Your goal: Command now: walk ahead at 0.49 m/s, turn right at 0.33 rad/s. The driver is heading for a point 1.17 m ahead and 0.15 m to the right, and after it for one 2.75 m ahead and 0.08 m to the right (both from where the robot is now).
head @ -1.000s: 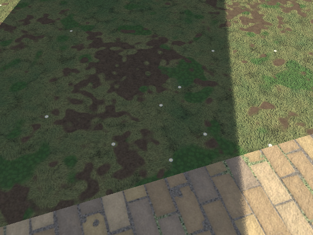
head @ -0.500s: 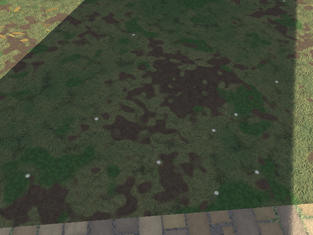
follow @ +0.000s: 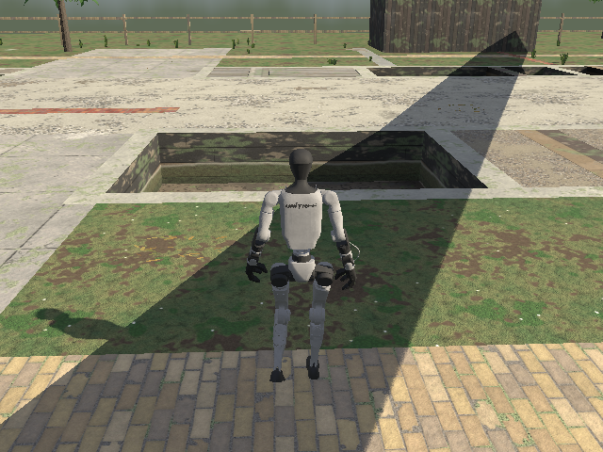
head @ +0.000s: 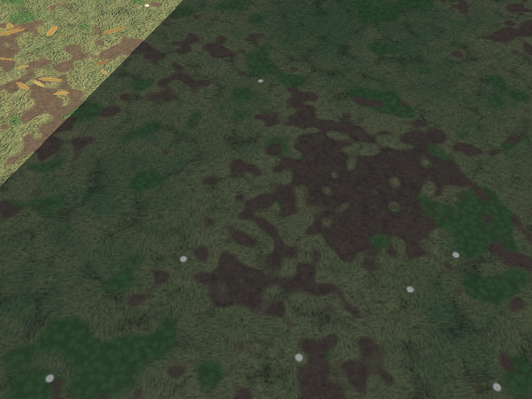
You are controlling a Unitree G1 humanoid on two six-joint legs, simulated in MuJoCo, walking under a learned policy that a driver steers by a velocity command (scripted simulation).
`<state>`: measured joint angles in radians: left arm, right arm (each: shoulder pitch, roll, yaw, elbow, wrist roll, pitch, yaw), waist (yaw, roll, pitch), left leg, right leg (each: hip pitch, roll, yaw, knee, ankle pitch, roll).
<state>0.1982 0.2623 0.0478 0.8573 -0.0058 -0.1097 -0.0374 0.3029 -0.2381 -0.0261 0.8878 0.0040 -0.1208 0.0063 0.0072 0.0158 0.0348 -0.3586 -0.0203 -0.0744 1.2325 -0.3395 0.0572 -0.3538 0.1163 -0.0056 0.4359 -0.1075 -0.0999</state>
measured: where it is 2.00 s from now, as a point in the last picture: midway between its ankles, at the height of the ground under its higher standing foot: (319, 218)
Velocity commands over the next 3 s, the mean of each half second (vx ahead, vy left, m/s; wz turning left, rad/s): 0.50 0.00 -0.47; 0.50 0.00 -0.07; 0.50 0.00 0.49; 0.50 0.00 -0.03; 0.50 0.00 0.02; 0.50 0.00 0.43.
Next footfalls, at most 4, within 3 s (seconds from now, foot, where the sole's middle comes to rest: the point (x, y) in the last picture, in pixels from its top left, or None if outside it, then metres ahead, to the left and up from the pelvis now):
0.34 left None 0.37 0.12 -0.77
0.86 right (365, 366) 0.55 -0.21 -0.77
1.40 left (286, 253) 0.88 -0.02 -0.77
1.96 right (347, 172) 1.20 -0.23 -0.77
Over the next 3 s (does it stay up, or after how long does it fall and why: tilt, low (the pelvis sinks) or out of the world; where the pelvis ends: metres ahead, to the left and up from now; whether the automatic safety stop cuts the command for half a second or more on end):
stays up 1.65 -0.16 -0.01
